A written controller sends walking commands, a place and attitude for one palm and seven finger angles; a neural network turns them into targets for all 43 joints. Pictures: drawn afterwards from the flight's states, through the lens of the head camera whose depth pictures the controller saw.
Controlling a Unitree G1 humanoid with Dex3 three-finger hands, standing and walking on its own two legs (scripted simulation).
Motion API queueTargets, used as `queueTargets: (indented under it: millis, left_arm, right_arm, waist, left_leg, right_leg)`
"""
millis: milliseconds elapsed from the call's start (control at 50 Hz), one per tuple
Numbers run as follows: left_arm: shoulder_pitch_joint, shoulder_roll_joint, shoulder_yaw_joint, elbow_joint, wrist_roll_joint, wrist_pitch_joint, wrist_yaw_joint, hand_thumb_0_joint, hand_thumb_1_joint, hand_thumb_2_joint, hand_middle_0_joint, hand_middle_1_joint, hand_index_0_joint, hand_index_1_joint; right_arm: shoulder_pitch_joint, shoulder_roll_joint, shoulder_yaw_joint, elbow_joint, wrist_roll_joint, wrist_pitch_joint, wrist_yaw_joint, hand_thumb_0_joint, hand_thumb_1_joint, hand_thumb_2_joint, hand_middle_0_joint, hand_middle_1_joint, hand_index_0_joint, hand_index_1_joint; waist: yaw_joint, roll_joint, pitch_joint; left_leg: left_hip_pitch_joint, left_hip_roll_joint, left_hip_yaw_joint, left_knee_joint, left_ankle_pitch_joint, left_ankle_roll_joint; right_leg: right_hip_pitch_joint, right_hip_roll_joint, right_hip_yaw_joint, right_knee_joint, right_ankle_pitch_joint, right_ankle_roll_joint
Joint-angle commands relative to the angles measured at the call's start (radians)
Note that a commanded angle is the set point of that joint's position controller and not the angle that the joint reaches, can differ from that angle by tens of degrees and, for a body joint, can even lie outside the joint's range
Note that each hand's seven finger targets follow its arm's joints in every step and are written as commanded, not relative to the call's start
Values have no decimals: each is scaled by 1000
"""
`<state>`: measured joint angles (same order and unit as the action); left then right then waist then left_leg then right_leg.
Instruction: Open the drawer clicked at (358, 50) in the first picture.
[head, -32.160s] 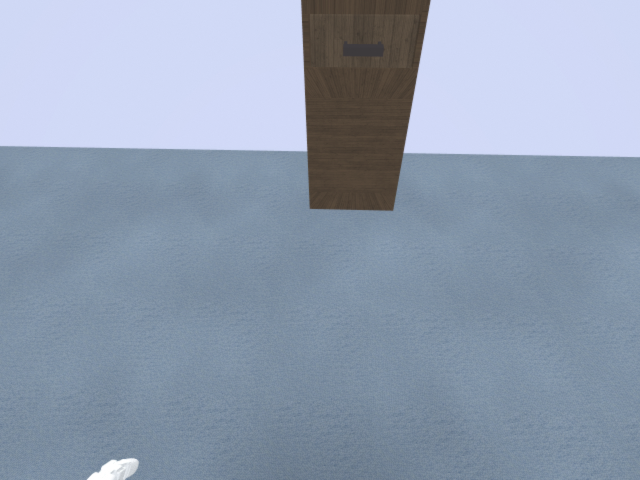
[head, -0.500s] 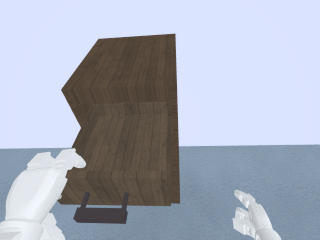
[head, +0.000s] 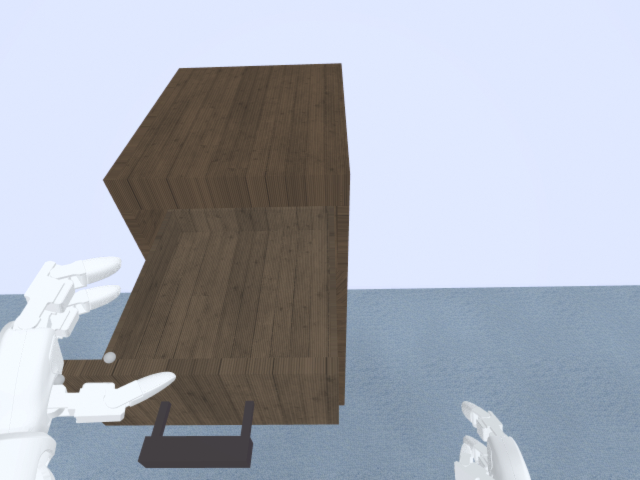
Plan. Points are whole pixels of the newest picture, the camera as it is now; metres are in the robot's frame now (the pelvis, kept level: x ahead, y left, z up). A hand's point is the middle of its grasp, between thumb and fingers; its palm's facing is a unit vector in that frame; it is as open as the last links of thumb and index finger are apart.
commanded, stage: draw the hand back to the body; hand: left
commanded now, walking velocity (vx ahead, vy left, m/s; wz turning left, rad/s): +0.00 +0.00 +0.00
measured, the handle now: (202, 430) +0.19 +0.17 -0.02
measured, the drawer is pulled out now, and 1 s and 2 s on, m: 0.29 0.29 0.29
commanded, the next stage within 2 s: step back with the hand held close in 0.58 s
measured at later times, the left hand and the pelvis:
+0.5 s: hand (85, 368) +0.17 +0.23 +0.16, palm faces +0.39 -0.84 -0.39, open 7.9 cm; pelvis +0.00 +0.00 +0.00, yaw +1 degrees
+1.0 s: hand (75, 405) +0.15 +0.23 +0.14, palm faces +0.28 -0.83 -0.49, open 7.5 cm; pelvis -0.04 +0.00 +0.00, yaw +2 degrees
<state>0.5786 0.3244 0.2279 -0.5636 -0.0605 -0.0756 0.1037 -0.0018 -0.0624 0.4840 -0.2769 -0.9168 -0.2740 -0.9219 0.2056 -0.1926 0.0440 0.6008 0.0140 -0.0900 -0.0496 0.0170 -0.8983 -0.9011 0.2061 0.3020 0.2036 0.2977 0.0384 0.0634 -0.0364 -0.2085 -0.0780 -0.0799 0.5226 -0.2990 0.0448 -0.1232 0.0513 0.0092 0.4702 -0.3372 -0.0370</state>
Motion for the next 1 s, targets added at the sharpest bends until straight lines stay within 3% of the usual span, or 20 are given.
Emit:
queueTargets:
  millis: [0, 40, 200, 220, 240, 360, 440, 480, 520, 600, 660, 680, 700, 720, 740, 800, 860, 900, 920, 980]
  left_arm:
    - [-12, 146, 117, -210, -9, -63, 15, 0, 270, 630, -245, -705, -245, -705]
    - [-11, 155, 126, -221, -2, -63, 22, 0, 340, 660, -240, -660, -240, -660]
    - [-52, 175, 168, -153, -8, -46, 37, 0, 620, 780, -220, -480, -220, -480]
    - [-72, 184, 181, -164, -6, -49, 37, 0, 655, 795, -218, -458, -218, -458]
    - [-66, 176, 182, -119, -6, -48, 37, 0, 690, 810, -215, -435, -215, -435]
    - [-73, 148, 141, -131, -10, -46, 26, 0, 900, 900, -200, -300, -200, -300]
    - [-77, 176, 162, -150, -5, -50, 33, 0, 900, 900, -200, -300, -200, -300]
    - [-69, 175, 164, -146, -8, -48, 32, 0, 900, 900, -200, -300, -200, -300]
    - [-96, 194, 178, -173, -8, -48, 34, 0, 900, 900, -200, -300, -200, -300]
    - [-81, 174, 166, -139, -14, -47, 31, 0, 900, 900, -200, -300, -200, -300]
    - [-76, 164, 157, -130, -13, -49, 29, 0, 900, 900, -200, -300, -200, -300]
    - [-223, 327, 328, -257, -9, -97, 38, 0, 900, 900, -200, -300, -200, -300]
    - [-119, 241, 273, -136, -4, -104, 25, 0, 900, 900, -200, -300, -200, -300]
    - [-134, 252, 265, -176, -2, -115, 18, 0, 900, 900, -200, -300, -200, -300]
    - [-65, 201, 233, -112, 1, -109, 15, 0, 900, 900, -200, -300, -200, -300]
    - [31, 162, 197, -124, 5, -117, 3, 0, 900, 900, -200, -300, -200, -300]
    - [87, 185, 221, -175, 3, -123, 6, 0, 900, 900, -200, -300, -200, -300]
    - [86, 211, 243, -214, 1, -124, 11, 0, 900, 900, -200, -300, -200, -300]
    - [67, 249, 264, -258, 0, -129, 17, 0, 900, 900, -200, -300, -200, -300]
    - [88, 245, 269, -270, -3, -128, 27, 0, 900, 900, -200, -300, -200, -300]
  right_arm:
    - [-164, -101, -53, -186, 5, -50, -13, 0, -900, -900, 200, 300, 200, 300]
    - [-158, -100, -53, -175, 3, -52, -17, 0, -900, -900, 200, 300, 200, 300]
    - [-158, -103, -60, -158, 10, -39, -25, 0, -900, -900, 200, 300, 200, 300]
    - [-163, -109, -61, -158, 9, -40, -26, 0, -900, -900, 200, 300, 200, 300]
    - [-159, -106, -62, -148, 6, -33, -27, 0, -900, -900, 200, 300, 200, 300]
    - [-168, -108, -60, -163, 8, -30, -17, 0, -900, -900, 200, 300, 200, 300]
    - [-171, -110, -59, -158, 3, -33, -19, 0, -900, -900, 200, 300, 200, 300]
    - [-172, -106, -57, -158, 5, -29, -19, 0, -900, -900, 200, 300, 200, 300]
    - [-176, -109, -54, -157, 6, -33, -20, 0, -900, -900, 200, 300, 200, 300]
    - [-178, -104, -56, -160, 10, -26, -19, 0, -900, -900, 200, 300, 200, 300]
    - [-179, -106, -58, -158, 10, -26, -20, 0, -900, -900, 200, 300, 200, 300]
    - [-131, -135, -61, -197, 15, -15, -15, 0, -900, -900, 200, 300, 200, 300]
    - [-141, -117, -64, -162, 9, -5, -13, 0, -900, -900, 200, 300, 200, 300]
    - [-154, -130, -67, -178, 9, -6, -8, 0, -900, -900, 200, 300, 200, 300]
    - [-158, -121, -72, -168, 10, 1, -10, 0, -900, -900, 200, 300, 200, 300]
    - [-149, -143, -87, -171, 9, 27, -2, 0, -900, -900, 200, 300, 200, 300]
    - [-150, -146, -101, -180, 14, 45, -1, 0, -900, -900, 200, 300, 200, 300]
    - [-155, -145, -109, -191, 17, 57, -6, 0, -900, -900, 200, 300, 200, 300]
    - [-155, -152, -109, -195, 18, 55, -11, 0, -900, -900, 200, 300, 200, 300]
    - [-150, -145, -112, -200, 19, 61, -20, 0, -900, -900, 200, 300, 200, 300]
  waist:
    - [15, -41, -106]
    - [16, 19, -120]
    - [7, -26, -57]
    - [9, -5, -54]
    - [6, -32, -45]
    - [7, -17, -56]
    - [12, 3, -63]
    - [12, -24, -58]
    - [12, 21, -53]
    - [9, -23, -35]
    - [8, -6, -41]
    - [-7, -27, 62]
    - [-15, -97, 57]
    - [-13, -80, 57]
    - [-20, -103, 37]
    - [-26, -44, -66]
    - [-28, -39, -145]
    - [-31, -80, -157]
    - [-32, -60, -171]
    - [-32, -54, -161]
  left_leg:
    - [95, 84, 4, -55, 381, -30]
    - [112, 82, 5, -55, 416, -36]
    - [103, 80, 0, -79, 359, -38]
    - [105, 76, 3, -81, 366, -39]
    - [103, 74, 3, -83, 352, -35]
    - [115, 77, 1, -92, 359, -33]
    - [114, 72, 2, -98, 344, -34]
    - [110, 74, 3, -98, 333, -32]
    - [107, 74, 2, -100, 333, -37]
    - [104, 77, 3, -106, 291, -32]
    - [111, 76, 9, -105, 279, -29]
    - [9, 90, -45, -82, 257, -3]
    - [9, 86, -54, -59, 259, 0]
    - [15, 82, -52, -54, 266, -2]
    - [18, 83, -54, -44, 292, -2]
    - [25, 87, -39, -26, 366, 3]
    - [22, 99, -38, -24, 419, 1]
    - [6, 102, -36, -10, 407, -1]
    - [-4, 105, -41, -11, 404, -4]
    - [-32, 117, -60, -17, 410, -5]
  right_leg:
    - [-15, -61, -45, -63, 378, 10]
    - [-13, -60, -47, -65, 384, 8]
    - [-34, -54, -54, -91, 337, 11]
    - [-34, -52, -50, -103, 341, 8]
    - [-38, -52, -55, -105, 336, 11]
    - [-26, -58, -48, -107, 340, 11]
    - [-20, -55, -46, -117, 330, 8]
    - [-21, -54, -47, -119, 328, 9]
    - [-16, -55, -42, -125, 325, 6]
    - [-28, -56, -44, -128, 293, 12]
    - [-31, -58, -40, -135, 281, 14]
    - [-95, -98, 21, -186, 316, 21]
    - [-101, -111, 16, -194, 332, 21]
    - [-115, -118, 31, -196, 353, 17]
    - [-107, -123, 27, -186, 369, 18]
    - [-59, -130, 8, -150, 411, 24]
    - [-24, -125, -3, -113, 433, 27]
    - [-29, -129, 2, -103, 442, 28]
    - [-28, -133, 6, -95, 436, 22]
    - [-37, -123, -1, -74, 397, 21]
